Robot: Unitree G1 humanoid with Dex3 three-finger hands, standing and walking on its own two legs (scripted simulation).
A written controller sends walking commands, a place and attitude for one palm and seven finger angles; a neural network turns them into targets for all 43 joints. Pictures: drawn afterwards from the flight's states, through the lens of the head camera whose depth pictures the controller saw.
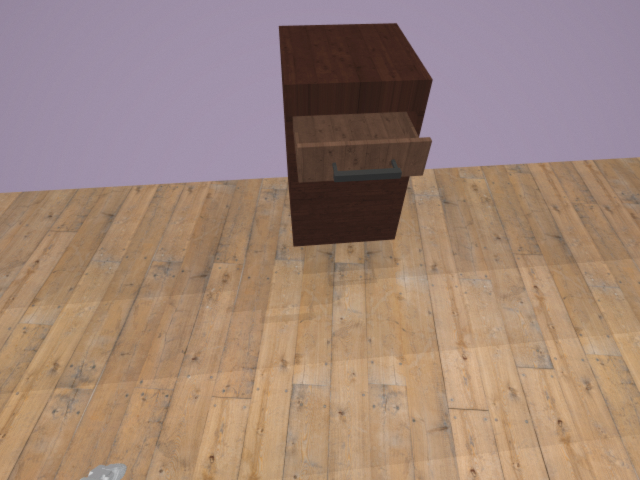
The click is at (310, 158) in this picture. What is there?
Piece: drawer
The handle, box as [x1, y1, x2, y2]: [332, 159, 401, 181]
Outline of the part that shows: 401,171 397,167 394,159 391,160 393,167 385,169 338,171 336,169 335,163 332,163 334,171 334,181 400,178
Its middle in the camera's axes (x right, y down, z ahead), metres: +0.13 -0.20 +1.12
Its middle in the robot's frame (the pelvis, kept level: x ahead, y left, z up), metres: +0.96 -0.08 -0.23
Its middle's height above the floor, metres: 0.54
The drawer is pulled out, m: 0.16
